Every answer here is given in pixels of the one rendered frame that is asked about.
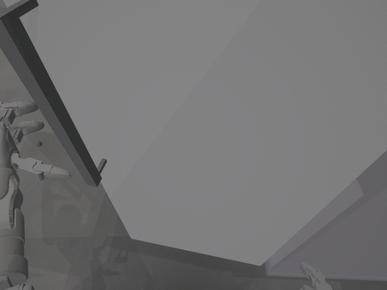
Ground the handle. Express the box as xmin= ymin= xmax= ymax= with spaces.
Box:
xmin=0 ymin=0 xmax=107 ymax=187

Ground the left robot hand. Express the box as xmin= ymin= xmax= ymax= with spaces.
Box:
xmin=0 ymin=101 xmax=71 ymax=181

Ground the fridge door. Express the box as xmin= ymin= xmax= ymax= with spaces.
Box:
xmin=3 ymin=0 xmax=387 ymax=266

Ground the right robot hand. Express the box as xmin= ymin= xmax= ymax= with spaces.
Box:
xmin=300 ymin=262 xmax=334 ymax=290

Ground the left robot forearm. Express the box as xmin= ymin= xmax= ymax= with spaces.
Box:
xmin=0 ymin=167 xmax=28 ymax=290

